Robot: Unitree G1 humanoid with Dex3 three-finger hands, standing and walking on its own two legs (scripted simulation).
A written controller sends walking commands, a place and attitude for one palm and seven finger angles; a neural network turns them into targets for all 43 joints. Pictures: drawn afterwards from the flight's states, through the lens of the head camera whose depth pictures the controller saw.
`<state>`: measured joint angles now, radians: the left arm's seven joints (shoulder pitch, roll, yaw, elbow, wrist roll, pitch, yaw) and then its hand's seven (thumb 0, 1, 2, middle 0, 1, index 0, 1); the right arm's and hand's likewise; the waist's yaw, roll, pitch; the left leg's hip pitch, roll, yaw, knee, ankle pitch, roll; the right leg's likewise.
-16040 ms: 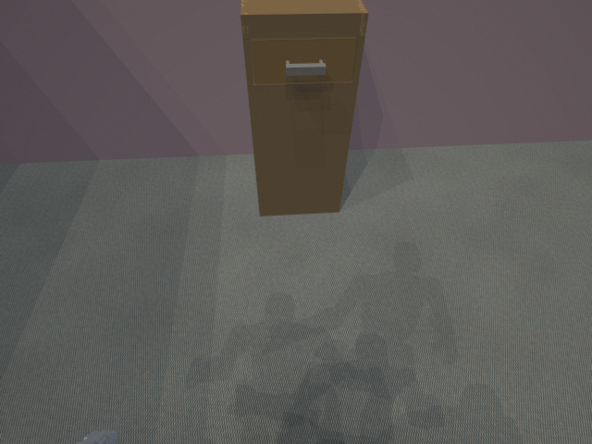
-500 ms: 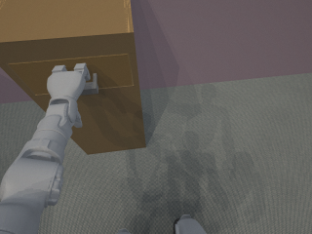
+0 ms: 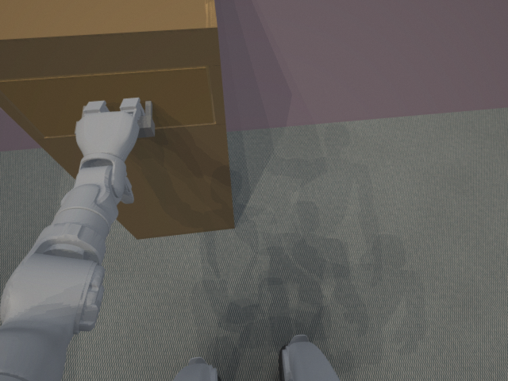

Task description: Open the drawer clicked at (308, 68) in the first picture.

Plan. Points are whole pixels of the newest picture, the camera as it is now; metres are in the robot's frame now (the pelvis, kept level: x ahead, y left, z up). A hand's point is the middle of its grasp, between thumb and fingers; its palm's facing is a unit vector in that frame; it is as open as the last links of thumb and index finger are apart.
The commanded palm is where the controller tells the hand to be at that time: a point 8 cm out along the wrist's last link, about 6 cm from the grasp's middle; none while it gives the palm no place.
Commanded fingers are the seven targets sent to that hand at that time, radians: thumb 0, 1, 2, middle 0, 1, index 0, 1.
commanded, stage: lower the fingers behind the handle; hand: left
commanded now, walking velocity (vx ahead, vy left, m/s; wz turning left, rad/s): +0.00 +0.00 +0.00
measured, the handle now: (117, 118) +0.56 +0.20 +0.01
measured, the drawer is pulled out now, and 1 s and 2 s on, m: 0.00 0.00 0.04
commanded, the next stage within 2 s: close the thumb around the handle in 0.52 s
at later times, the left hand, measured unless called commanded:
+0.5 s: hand (121, 152) +0.50 +0.19 -0.01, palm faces -0.06 -0.01 -1.00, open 13.8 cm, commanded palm +0.48 +0.20 +0.04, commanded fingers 0.00 -0.50 0.30 -0.30 -1.20 -0.30 -1.20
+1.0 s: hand (121, 152) +0.50 +0.19 -0.01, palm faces -0.05 -0.02 -1.00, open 9.8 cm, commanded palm +0.48 +0.20 +0.04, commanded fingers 0.00 0.62 0.78 -0.38 -1.32 -0.38 -1.32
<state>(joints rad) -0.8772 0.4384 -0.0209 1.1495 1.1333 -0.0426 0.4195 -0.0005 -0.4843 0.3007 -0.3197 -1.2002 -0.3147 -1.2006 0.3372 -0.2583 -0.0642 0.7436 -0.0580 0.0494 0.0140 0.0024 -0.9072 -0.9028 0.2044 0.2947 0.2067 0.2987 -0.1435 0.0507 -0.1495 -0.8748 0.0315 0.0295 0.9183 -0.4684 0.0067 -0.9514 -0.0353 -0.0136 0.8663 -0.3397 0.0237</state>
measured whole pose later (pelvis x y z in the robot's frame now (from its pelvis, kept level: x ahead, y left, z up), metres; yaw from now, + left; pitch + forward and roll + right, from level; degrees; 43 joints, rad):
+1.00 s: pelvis +0.00 +0.00 +0.00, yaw +0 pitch +25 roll -1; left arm -0.87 0.44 -0.02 1.13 1.12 -0.03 0.42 0.00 0.11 0.56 -0.33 -1.26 -0.35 -1.26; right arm 0.34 -0.26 -0.06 0.74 -0.05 0.05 0.01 0.00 -0.91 -0.90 0.20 0.29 0.21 0.30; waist -0.14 0.06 -0.15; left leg -0.90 0.03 0.03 0.95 -0.48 0.01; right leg -0.97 -0.03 -0.01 0.89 -0.35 0.03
